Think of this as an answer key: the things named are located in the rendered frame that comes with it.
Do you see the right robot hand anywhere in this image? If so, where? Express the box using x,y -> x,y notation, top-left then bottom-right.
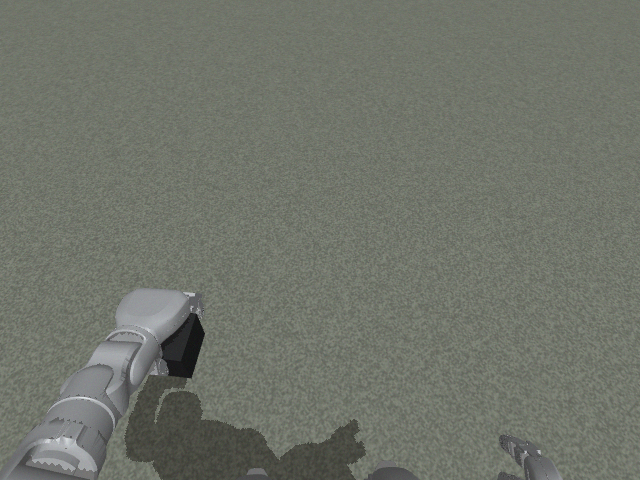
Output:
497,434 -> 563,480

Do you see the cube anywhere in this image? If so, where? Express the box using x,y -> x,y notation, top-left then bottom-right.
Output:
161,313 -> 205,378

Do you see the left robot arm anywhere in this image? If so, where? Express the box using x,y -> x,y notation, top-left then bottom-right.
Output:
0,325 -> 159,480

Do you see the left robot hand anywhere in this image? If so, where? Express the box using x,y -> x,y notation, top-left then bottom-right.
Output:
115,288 -> 204,376

